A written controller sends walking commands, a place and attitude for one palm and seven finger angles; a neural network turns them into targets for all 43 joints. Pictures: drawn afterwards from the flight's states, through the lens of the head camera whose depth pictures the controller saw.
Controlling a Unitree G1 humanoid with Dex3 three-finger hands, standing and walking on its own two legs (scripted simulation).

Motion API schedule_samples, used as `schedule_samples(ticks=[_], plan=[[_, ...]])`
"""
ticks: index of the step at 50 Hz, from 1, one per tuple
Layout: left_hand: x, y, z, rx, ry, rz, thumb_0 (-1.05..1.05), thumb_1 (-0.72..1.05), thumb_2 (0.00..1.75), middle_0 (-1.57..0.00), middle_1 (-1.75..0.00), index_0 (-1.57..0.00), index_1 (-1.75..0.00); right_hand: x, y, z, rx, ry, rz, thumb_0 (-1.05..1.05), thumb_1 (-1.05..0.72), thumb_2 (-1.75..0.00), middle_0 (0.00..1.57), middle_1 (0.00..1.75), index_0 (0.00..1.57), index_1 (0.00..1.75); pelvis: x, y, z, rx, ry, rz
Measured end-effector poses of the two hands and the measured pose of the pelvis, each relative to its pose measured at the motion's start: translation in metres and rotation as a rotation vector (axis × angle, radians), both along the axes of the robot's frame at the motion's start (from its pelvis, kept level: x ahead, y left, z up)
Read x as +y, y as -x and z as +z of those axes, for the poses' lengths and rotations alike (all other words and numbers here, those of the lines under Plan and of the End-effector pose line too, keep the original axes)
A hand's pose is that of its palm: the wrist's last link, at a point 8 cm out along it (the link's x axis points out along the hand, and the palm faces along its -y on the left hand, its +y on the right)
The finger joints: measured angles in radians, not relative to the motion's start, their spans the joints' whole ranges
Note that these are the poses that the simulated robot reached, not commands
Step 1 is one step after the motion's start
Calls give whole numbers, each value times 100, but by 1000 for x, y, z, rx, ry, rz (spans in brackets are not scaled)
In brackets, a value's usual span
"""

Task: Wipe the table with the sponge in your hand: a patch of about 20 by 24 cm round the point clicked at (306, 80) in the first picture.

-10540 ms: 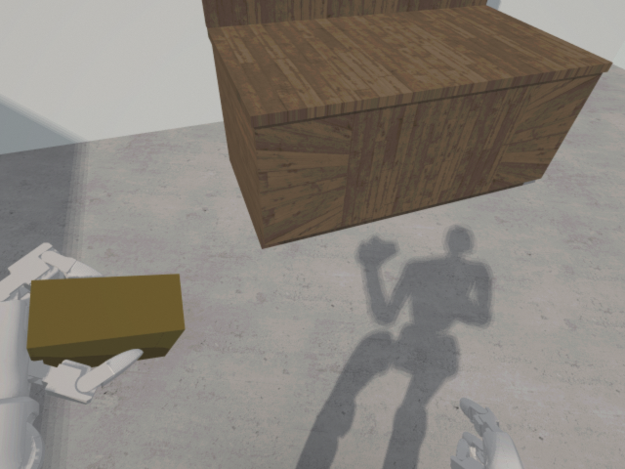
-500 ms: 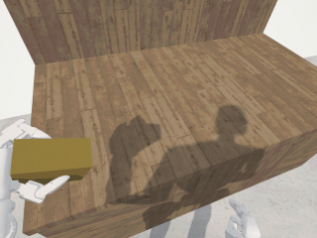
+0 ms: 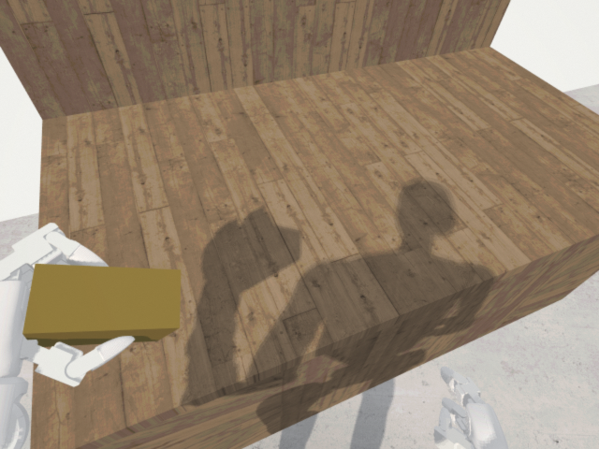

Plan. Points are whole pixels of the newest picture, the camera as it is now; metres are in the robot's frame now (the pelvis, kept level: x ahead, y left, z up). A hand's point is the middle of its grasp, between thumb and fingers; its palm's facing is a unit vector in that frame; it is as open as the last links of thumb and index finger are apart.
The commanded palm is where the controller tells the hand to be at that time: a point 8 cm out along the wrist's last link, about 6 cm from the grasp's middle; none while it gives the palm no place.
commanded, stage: come to a stop and stand still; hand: left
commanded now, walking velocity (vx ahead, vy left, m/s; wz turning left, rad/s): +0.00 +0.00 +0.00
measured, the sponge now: (127, 308) +0.23 +0.20 +0.13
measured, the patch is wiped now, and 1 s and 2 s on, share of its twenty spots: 0.00 0.00 0.00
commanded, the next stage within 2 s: look again from close up in 0.98 s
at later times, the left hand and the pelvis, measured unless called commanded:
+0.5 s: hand (36, 296) +0.22 +0.27 +0.16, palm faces +0.39 -0.82 -0.42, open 9.8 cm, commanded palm +0.15 +0.29 +0.17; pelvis +0.00 +0.01 +0.00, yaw +1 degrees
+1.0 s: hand (23, 314) +0.20 +0.27 +0.16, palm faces +0.43 -0.84 -0.34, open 9.8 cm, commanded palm +0.14 +0.30 +0.17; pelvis -0.01 +0.01 +0.00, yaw +1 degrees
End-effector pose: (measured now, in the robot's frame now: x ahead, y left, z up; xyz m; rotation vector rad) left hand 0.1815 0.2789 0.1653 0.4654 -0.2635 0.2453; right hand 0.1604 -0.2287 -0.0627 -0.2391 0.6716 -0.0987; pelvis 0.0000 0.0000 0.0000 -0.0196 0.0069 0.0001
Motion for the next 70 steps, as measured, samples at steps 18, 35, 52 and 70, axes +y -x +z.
schedule_samples(ticks=[18,35,52,70], plan=[[23,-4,7,-75,35,59,0,-47,101,-78,-134,-78,-134,36,-36,13,-50,-3,72,1,-90,-89,20,30,20,30,11,-8,1,-3,10,11],[25,11,14,-93,-18,40,0,-47,101,-78,-134,-78,-134,25,13,-4,-4,-29,41,1,-90,-89,20,30,20,30,17,15,-3,-11,2,-3],[29,21,5,-118,37,91,0,-47,101,-78,-134,-78,-134,24,7,2,-9,16,59,1,-90,-90,20,30,20,30,13,13,-1,-19,13,18],[27,12,7,-64,22,87,0,-47,102,-78,-134,-78,-134,29,-17,6,-15,12,64,1,-90,-89,20,30,20,30,12,1,1,-11,10,18]])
